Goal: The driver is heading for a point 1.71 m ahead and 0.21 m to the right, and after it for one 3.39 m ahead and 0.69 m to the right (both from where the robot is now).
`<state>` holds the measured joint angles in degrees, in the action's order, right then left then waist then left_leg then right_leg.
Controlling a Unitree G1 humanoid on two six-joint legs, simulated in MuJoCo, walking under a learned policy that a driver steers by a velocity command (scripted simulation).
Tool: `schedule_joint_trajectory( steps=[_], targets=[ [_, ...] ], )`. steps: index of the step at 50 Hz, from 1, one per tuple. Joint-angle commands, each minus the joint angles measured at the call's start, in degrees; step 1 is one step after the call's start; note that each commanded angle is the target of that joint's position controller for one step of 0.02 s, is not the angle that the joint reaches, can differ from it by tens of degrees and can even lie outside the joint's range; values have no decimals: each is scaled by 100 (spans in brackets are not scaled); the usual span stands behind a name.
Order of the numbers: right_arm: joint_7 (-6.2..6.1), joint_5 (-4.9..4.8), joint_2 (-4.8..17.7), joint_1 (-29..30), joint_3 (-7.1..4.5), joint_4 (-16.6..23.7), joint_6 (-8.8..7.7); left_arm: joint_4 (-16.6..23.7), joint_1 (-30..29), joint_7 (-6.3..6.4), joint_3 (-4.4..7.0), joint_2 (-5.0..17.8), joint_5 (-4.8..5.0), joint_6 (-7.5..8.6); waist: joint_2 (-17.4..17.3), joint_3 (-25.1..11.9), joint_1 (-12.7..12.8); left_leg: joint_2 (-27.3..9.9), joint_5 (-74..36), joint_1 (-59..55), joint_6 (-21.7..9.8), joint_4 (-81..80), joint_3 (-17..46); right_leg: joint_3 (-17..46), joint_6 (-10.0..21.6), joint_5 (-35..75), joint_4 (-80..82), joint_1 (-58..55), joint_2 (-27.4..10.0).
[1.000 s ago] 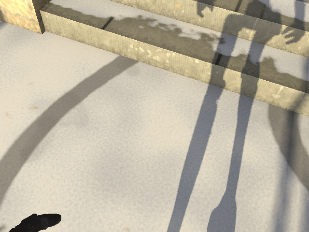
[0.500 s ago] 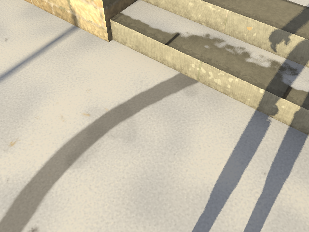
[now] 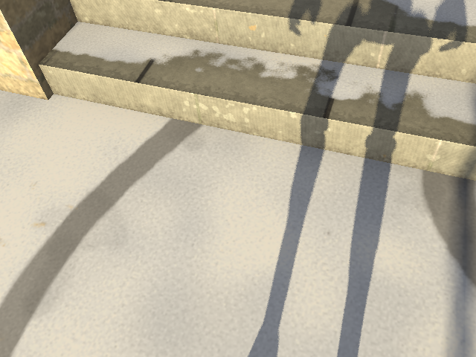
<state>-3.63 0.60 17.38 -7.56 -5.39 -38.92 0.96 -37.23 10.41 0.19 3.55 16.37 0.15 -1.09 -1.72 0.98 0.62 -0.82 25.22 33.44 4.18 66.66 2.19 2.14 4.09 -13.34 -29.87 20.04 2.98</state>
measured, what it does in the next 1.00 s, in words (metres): steps on the spot, turning right: left foot, then right foot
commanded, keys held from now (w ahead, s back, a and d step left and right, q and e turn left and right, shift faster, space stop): e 0.40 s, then no key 0.18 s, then w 0.10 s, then no key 0.32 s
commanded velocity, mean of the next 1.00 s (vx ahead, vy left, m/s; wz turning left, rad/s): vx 0.04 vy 0.00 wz -0.36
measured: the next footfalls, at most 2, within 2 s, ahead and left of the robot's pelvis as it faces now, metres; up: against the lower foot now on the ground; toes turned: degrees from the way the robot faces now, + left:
left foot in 0.34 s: +0.09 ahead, +0.13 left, +0.00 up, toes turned -18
right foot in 0.70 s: -0.02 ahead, -0.11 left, +0.00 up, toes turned -19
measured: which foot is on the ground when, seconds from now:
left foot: up 0.00-0.32, down 0.34-0.70, up 0.72-1.00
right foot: down 0.00-0.34, up 0.36-0.68, down 0.70-1.00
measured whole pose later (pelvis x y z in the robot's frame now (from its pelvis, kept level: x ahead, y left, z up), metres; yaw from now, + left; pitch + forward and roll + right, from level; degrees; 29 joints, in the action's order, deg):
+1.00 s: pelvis +0.03 -0.02 +0.00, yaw -21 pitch +1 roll +0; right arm -0.1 0.0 15.8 -8.6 -2.7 -41.9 -0.2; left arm -41.0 15.3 1.0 1.6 13.0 0.0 -0.5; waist -1.8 1.3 1.3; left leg -2.5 14.1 21.4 2.6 35.4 -0.2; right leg 1.5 2.3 -17.8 -24.4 7.1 2.9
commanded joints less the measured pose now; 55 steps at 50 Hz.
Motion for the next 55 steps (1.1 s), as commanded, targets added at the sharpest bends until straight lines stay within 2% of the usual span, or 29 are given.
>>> schedule_joint_trajectory(
  steps=[1, 8, 13, 15, 16, 17, 18, 19, 20, 22, 24, 29, 31, 33, 34, 35, 36, 37, 38, 39, 41, 43, 45, 47, 50, 51, 52, 53, 55],
  targets=[
    [0, -12, 382, -15, -102, 376, -102, 466, -193, 133, 253, 930, 14, 28, 758, -805, -110, 14, -529, 416, 51, -184, 238, 1612, 909, 2204, 910, -1063, -1313],
    [99, -47, 324, 327, -38, 438, -210, 570, -171, 181, 337, 1061, 30, -68, 968, -654, 63, 186, -606, -130, 82, -1943, 377, 2238, 898, 793, 938, -847, -1173],
    [209, -107, 395, 251, -65, 432, -341, 638, -233, 111, 356, 1075, 70, -127, 1085, -714, 84, 348, -417, -774, -65, -2911, 394, 2791, 874, 1327, 690, -957, -1090],
    [264, -118, 398, 0, -88, 352, -389, 680, -375, 118, 348, 1049, 133, -166, 1065, -738, -117, 383, -951, -1395, -189, -3935, 295, 2818, 708, 1560, 456, -895, -897],
    [277, -99, 482, -182, -127, 281, -401, 714, -410, 138, 331, 985, 161, -183, 982, -773, -208, 207, -1582, -1981, -287, -4482, 327, 2723, 514, 1264, 277, -624, -715],
    [254, -12, 787, -331, -203, 288, -379, 747, -260, 141, 267, 761, 125, -176, 410, -949, -145, -649, -2073, -2740, -623, -4574, 931, 2341, 221, 109, -368, -3, -401],
    [223, 126, 1258, -166, -289, 298, -298, 858, -34, 109, 237, 616, 150, -121, -1322, -706, 203, -1740, -3474, -3020, -1488, -4696, 2170, 1067, -180, -1809, -1445, 1210, 568],
    [224, 213, 957, -149, -245, 395, -305, 778, -42, 93, 387, 1097, 63, -48, -1340, -716, 7, -2365, -3890, -2816, -2116, -4789, 2713, 712, -502, -2430, -2927, 1575, 374],
    [186, 160, 687, 33, -152, 486, -299, 651, 62, 71, 488, 1326, 82, -47, -827, -685, 71, -2187, -3785, -2678, -2039, -4695, 2238, 687, -652, -2057, -3640, 1579, 132],
    [154, -1, 455, 269, -64, 512, -259, 457, 145, 98, 442, 1053, 69, -156, -468, -485, 97, -1524, -3460, -2545, -1626, -4556, 1411, 597, -854, -1476, -4124, 1623, 68],
    [139, -9, 509, 166, -38, 457, -202, 486, 63, 74, 314, 690, 94, -194, -531, -397, 18, -1259, -3666, -2470, -1602, -4593, 946, 377, -939, -1226, -3941, 1543, 83],
    [173, -34, 735, 19, -81, 338, -87, 647, -318, 10, 95, 334, 43, -145, -1007, -634, -208, -1234, -3585, -2572, -1673, -4489, 600, -105, -896, -1396, -1820, 482, -184],
    [228, -114, 793, -207, -80, 247, -83, 588, -229, -30, 93, 390, 83, -141, -1048, -671, -287, -1259, -2003, -2374, -1662, -4659, 717, -347, -773, -1156, -1000, -34, -141],
    [288, -214, 806, -256, -43, 190, -90, 391, 180, -81, 111, 386, 86, -99, -929, -447, -75, -1161, -303, -1686, -1502, -4717, 751, -614, -485, -345, 231, -986, 26],
    [319, -186, 669, -345, 20, 133, -122, 311, 386, -76, 129, 430, 89, -69, -796, -373, 35, -1021, 115, -1291, -1280, -4570, 662, -557, -332, -395, 562, -1543, 38],
    [356, -59, 299, -222, 159, 160, -181, 304, 639, -34, 138, 551, 54, -34, -331, -431, 162, -741, -7, -713, -869, -3838, 371, 303, -150, -197, 755, -2267, -556],
    [379, 86, -104, -127, 279, 408, -288, 317, 741, 18, 257, 1178, -77, -16, 1319, -556, -12, 2, 294, 167, -315, -2446, -619, 1901, 438, 136, 955, -2465, -1746],
    [303, -15, 410, 432, 165, 578, -340, 308, 937, -18, 267, 1197, -171, 79, 1535, -234, 434, -62, 1056, 397, -176, -1704, -260, 2825, 1215, 534, 1534, -1724, -2378],
    [266, -108, 688, 408, 46, 552, -329, 270, 788, -8, 189, 989, -194, 175, 1290, 82, 304, -203, 973, 570, -130, -1068, -85, 2651, 1330, 854, 1536, -1633, -2329],
    [253, -96, 695, 211, 21, 408, -294, 236, 640, 12, 145, 840, -120, 228, 1195, 103, 192, -255, 759, 596, -111, -791, -43, 2223, 1171, 1068, 1466, -1662, -2077],
    [238, -48, 561, -2, 23, 239, -230, 226, 302, 71, 53, 591, -17, 247, 1032, 80, 28, -380, 32, 421, -80, -921, 32, 1534, 852, 1901, 1423, -1631, -1714],
    [284, -44, 248, -206, 110, 78, -222, 181, 110, 116, -23, 359, -68, 234, 878, -133, -141, -331, -631, -324, -31, -1463, -95, 829, 693, 2843, 1285, -1359, -1348],
    [327, -36, 61, -81, 199, 49, -219, 132, 114, 126, -14, 369, -84, 194, 948, -270, -69, -218, -921, -979, -30, -2244, -262, 462, 632, 3210, 1125, -1220, -1148],
    [345, -62, 140, 100, 204, 110, -198, 19, 330, 107, 27, 509, -63, 145, 978, -305, 50, -113, -876, -1260, -73, -2719, -345, 583, 723, 3348, 992, -1270, -1267],
    [358, -54, 216, 21, 196, 105, -209, -63, 270, 89, 12, 488, 56, 114, 797, -251, -111, -51, -1812, -1925, -300, -4025, -345, 791, 587, 2663, 798, -1148, -1302],
    [336, 22, 345, -36, 174, 94, -225, -126, 417, 82, -3, 437, 31, 146, 584, -314, -128, -165, -2681, -2397, -392, -4341, -130, 796, 374, 2128, 748, -1021, -1158],
    [278, 49, 633, -165, 119, 124, -231, -140, 529, 76, -41, 314, -116, 204, 216, -529, -70, -615, -4170, -3005, -513, -4220, 339, 601, 97, 1376, 513, -793, -874],
    [258, 17, 845, -88, 69, 62, -220, -213, 1051, 66, -34, 269, -168, 240, -435, -717, 305, -757, -4442, -3338, -869, -3722, 379, 363, -141, 682, 609, -546, -548],
    [307, -68, 326, 114, 163, 120, -198, -264, 660, 99, -29, 402, -115, 201, -325, -486, -24, -510, -3555, -2942, -973, -3712, 307, 131, -373, 318, 483, -580, -376]
  ],
)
